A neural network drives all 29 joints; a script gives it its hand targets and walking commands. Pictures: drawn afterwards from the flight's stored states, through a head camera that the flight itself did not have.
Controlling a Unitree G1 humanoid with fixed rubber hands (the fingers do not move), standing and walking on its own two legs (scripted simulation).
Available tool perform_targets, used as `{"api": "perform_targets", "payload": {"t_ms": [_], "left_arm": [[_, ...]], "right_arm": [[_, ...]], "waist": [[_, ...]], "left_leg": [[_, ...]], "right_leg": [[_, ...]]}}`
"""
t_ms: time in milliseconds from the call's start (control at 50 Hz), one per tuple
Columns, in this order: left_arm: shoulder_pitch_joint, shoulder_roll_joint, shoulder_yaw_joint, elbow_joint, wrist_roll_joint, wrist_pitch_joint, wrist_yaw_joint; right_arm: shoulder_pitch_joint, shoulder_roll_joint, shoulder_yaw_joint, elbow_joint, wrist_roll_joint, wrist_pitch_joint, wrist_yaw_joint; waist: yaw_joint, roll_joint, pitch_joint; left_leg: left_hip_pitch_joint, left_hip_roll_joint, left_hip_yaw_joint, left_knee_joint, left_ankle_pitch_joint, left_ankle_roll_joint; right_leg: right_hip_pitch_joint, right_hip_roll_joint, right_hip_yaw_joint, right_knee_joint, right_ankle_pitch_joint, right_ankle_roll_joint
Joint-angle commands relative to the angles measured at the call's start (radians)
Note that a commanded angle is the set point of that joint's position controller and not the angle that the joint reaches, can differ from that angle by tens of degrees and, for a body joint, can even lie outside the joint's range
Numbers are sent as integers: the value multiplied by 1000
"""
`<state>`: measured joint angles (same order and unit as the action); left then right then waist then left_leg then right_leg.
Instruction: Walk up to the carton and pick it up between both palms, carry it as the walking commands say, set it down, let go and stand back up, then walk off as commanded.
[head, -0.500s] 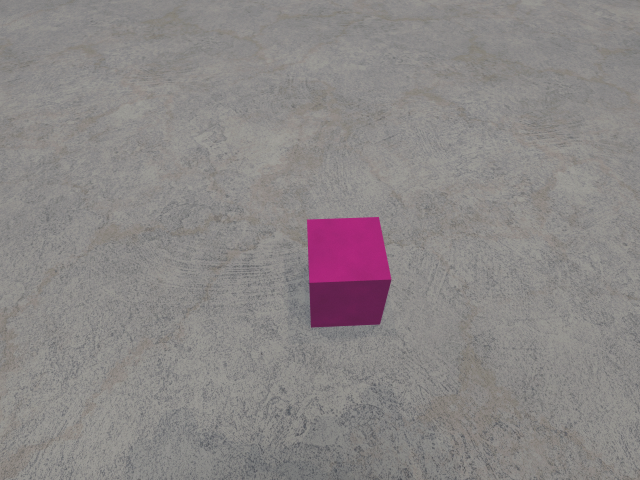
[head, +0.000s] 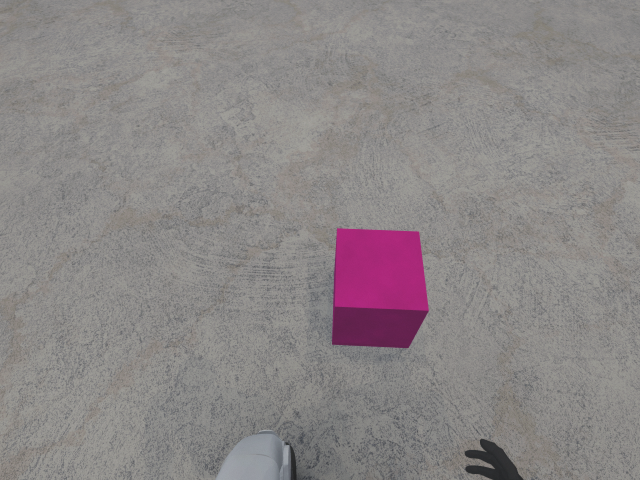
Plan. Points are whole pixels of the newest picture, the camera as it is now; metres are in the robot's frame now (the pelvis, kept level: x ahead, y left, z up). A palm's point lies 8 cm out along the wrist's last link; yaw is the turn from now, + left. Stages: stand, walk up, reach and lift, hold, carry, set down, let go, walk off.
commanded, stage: walk up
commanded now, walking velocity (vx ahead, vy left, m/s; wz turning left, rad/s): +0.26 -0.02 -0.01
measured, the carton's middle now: (373, 290) +0.67 -0.09 -0.61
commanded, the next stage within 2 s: none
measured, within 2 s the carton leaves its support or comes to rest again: neither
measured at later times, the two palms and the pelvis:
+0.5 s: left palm (187, 471) +0.12 +0.20 -0.13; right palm (522, 455) +0.18 -0.25 -0.13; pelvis +0.14 -0.01 +0.02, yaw -1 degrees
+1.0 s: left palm (203, 410) +0.19 +0.20 -0.12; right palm (524, 452) +0.18 -0.25 -0.13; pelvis +0.16 -0.03 +0.02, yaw -1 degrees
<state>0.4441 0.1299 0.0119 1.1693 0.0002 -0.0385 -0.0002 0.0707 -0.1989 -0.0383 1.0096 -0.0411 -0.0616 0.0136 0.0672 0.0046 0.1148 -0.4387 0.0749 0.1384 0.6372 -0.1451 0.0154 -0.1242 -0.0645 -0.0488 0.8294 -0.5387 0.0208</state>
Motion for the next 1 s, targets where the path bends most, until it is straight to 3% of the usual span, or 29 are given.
{"api": "perform_targets", "payload": {"t_ms": [0,40,100,120,140,160,180,200,220,240,260,280,340,380,400,420,440,460,480,500,520,540,560,600,640,660,740,840,980], "left_arm": [[-23,124,42,-104,7,-15,13],[10,83,29,-81,19,8,5],[4,57,24,-79,21,30,-2],[11,47,17,-82,21,27,-4],[42,46,16,-77,20,17,-7],[112,59,24,-52,19,11,-5],[183,99,43,-26,28,9,2],[225,190,72,-41,38,9,10],[143,260,79,-97,35,18,21],[47,254,66,-115,39,24,29],[25,221,51,-113,42,10,27],[23,190,44,-111,35,-2,27],[-49,170,41,-119,26,-21,27],[-67,161,37,-109,22,-27,26],[-74,155,36,-107,19,-24,28],[-85,158,39,-95,9,-11,36],[-85,158,46,-84,1,-5,36],[-90,142,45,-85,-10,-1,36],[-80,105,37,-91,-12,1,36],[-58,71,20,-100,-13,8,36],[-47,55,19,-88,-8,18,35],[-42,58,23,-84,-5,28,40],[-47,56,19,-75,-2,29,41],[-71,92,24,-77,-2,26,38],[-79,100,29,-67,0,30,40],[-81,105,32,-64,1,36,43],[-78,89,29,-61,5,46,51],[-96,107,36,-68,8,53,50],[-127,118,19,-75,15,35,52]], "right_arm": [[280,-195,-50,25,15,8,-27],[135,-136,-33,-30,15,12,-28],[100,-140,-36,-29,6,27,-29],[76,-150,-37,-31,3,30,-25],[58,-153,-40,-30,3,40,-24],[38,-146,-39,-27,0,50,-22],[28,-109,-30,-34,1,56,-20],[20,-41,-14,-62,3,58,-18],[-2,-26,-13,-73,9,69,-21],[1,-57,-30,-68,14,70,-22],[22,-65,-28,-48,13,66,-17],[23,-54,-20,-44,13,53,-15],[81,-30,-9,-7,20,38,-4],[104,-17,1,6,20,33,-6],[119,-25,5,12,21,32,-15],[147,-40,7,23,30,33,-33],[188,-39,8,26,35,29,-41],[247,-50,6,44,34,24,-46],[293,-92,-5,58,28,23,-51],[293,-132,-15,60,25,26,-50],[280,-145,-18,56,23,34,-50],[239,-123,-11,47,27,42,-55],[201,-105,-6,43,28,47,-58],[180,-89,-3,37,32,52,-63],[182,-75,-2,42,33,54,-70],[183,-76,-4,43,31,54,-72],[198,-76,-12,54,29,58,-76],[186,-71,-16,48,27,71,-78],[180,-18,-1,63,30,86,-68]], "waist": [[-153,85,-208],[-100,155,-148],[-89,187,-108],[-68,214,-113],[-26,218,-119],[20,188,-125],[59,26,-113],[84,-314,-87],[53,-450,-18],[28,-353,39],[21,-252,68],[16,-204,60],[-18,-193,-18],[-24,-180,-61],[-24,-167,-67],[-44,-130,-49],[-63,-120,-94],[-91,-81,-147],[-101,5,-199],[-88,131,-237],[-80,163,-234],[-83,171,-226],[-80,197,-208],[-74,177,-230],[-73,110,-211],[-75,77,-200],[-73,72,-186],[-67,34,-140],[-67,-12,-52]], "left_leg": [[424,386,-432,-329,82,225],[230,323,-325,-377,-89,173],[100,330,-281,-376,-164,177],[47,282,-229,-356,-218,148],[-6,211,-168,-311,-272,111],[-79,161,-128,-250,-322,78],[-164,102,-92,-122,-379,36],[-270,-10,19,144,-415,-13],[-277,-17,-34,344,-405,-13],[-217,22,-84,428,-379,-28],[-224,28,-85,459,-325,-51],[-226,43,-91,415,-295,-53],[-107,38,-72,247,-270,-48],[-13,10,-50,116,-228,-43],[20,-17,-35,52,-203,-44],[56,-27,-37,-45,-141,-43],[108,-31,-34,-165,-14,-40],[218,8,-52,-262,142,-30],[328,97,-127,-236,464,-4],[411,200,-225,-209,803,46],[436,261,-264,-187,936,91],[439,246,-236,-172,859,109],[425,212,-222,-166,819,100],[393,143,-179,-152,694,58],[350,123,-160,-162,558,39],[346,133,-162,-160,561,41],[340,156,-165,-151,613,54],[268,141,-143,-145,418,27],[180,42,-68,-161,16,-39]], "right_leg": [[-414,-27,56,416,32,-36],[-332,-61,42,299,49,-27],[-274,-76,-2,112,48,-11],[-194,-64,-15,-4,74,-23],[-95,-39,-38,-142,164,-29],[12,-7,-73,-238,243,-30],[78,-29,-14,-326,198,-44],[49,-223,273,-562,-49,-82],[-81,-362,491,-727,-192,-136],[-172,-366,487,-743,-157,-195],[-166,-351,468,-714,5,-210],[-124,-317,404,-674,165,-198],[-59,-244,202,-587,495,-177],[-19,-207,116,-532,682,-172],[14,-182,84,-475,861,-164],[52,-158,57,-379,1164,-141],[85,-142,34,-337,1223,-112],[55,-117,9,-305,1102,-80],[-14,-73,-15,-290,825,-45],[-90,-14,-54,-275,479,-21],[-140,27,-39,-270,175,-12],[-127,24,-28,-291,165,-19],[-116,18,-24,-326,240,-17],[-53,-14,-12,-359,468,-27],[-23,-26,-6,-374,567,-42],[-26,-24,-14,-365,570,-45],[-45,-21,-31,-347,495,-43],[-52,-25,-19,-369,526,-53],[-29,-98,75,-477,706,-102]]}}
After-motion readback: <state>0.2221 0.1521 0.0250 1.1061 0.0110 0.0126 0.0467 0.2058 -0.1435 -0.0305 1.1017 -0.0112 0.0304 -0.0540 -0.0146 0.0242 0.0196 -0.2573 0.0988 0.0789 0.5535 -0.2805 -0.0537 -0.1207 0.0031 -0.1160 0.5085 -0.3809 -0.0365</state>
